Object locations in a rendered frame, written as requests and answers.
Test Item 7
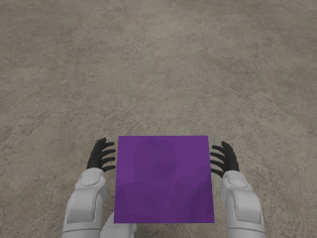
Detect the robot right hand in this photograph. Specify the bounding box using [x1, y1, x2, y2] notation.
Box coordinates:
[210, 141, 240, 178]

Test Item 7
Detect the robot right forearm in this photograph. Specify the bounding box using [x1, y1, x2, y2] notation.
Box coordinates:
[219, 171, 265, 238]

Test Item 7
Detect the robot left forearm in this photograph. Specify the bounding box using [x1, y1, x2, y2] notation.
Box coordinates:
[61, 168, 107, 238]

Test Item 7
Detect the carton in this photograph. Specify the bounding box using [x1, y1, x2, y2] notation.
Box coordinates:
[113, 135, 215, 224]

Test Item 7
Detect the robot left hand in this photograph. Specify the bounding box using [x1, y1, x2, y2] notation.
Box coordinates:
[86, 137, 116, 173]

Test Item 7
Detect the left robot thigh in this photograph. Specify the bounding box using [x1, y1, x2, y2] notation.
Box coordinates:
[100, 211, 138, 238]

